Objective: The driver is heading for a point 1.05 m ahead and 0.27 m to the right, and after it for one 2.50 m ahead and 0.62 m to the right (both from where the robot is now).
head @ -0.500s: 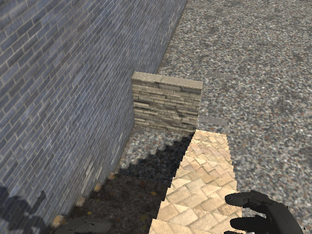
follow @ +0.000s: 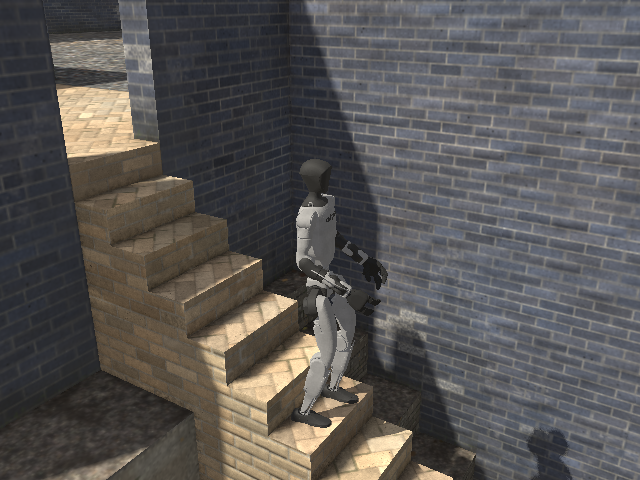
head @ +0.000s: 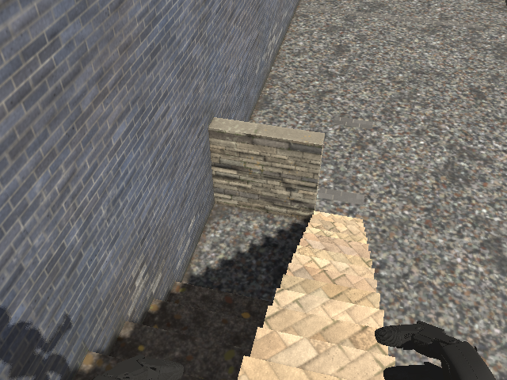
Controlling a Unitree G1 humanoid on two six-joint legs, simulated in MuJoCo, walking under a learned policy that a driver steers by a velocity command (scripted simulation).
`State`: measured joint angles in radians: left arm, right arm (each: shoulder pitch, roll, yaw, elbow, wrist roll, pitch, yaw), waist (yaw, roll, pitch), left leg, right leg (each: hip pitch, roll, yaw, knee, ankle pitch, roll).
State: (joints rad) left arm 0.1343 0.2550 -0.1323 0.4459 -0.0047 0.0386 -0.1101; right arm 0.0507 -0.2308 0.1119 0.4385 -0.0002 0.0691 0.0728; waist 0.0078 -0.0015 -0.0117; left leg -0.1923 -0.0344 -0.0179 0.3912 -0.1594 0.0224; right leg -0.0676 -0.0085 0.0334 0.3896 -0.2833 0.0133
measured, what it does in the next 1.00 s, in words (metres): stands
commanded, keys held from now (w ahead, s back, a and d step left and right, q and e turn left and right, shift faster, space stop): w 1.00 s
